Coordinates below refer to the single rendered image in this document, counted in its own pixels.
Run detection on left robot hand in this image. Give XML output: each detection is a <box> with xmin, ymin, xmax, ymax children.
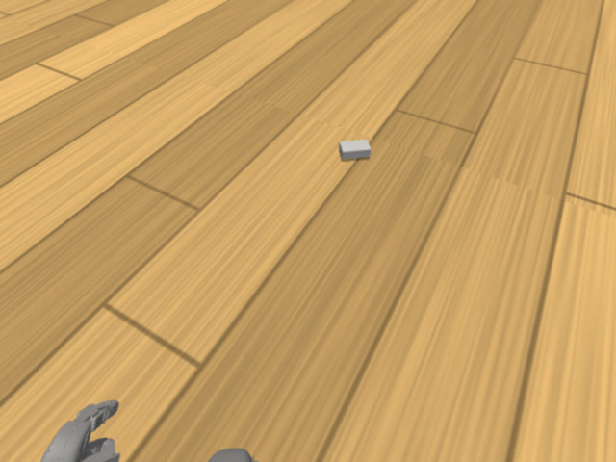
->
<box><xmin>40</xmin><ymin>400</ymin><xmax>120</xmax><ymax>462</ymax></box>

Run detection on small box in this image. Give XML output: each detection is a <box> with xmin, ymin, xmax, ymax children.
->
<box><xmin>339</xmin><ymin>140</ymin><xmax>371</xmax><ymax>159</ymax></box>

